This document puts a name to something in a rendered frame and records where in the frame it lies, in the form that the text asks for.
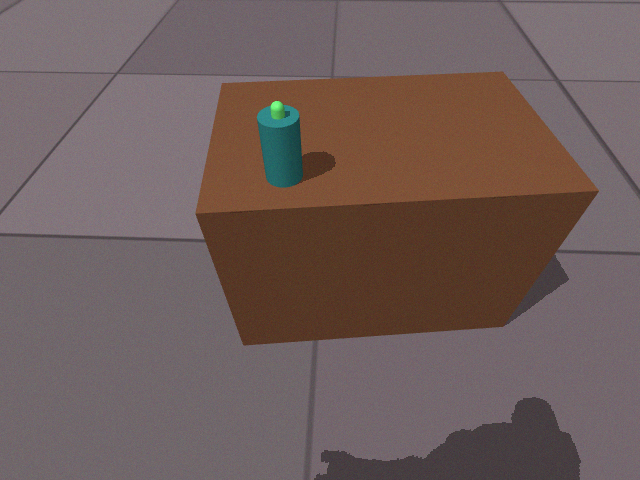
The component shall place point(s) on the bottle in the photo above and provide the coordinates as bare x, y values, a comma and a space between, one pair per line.
279, 130

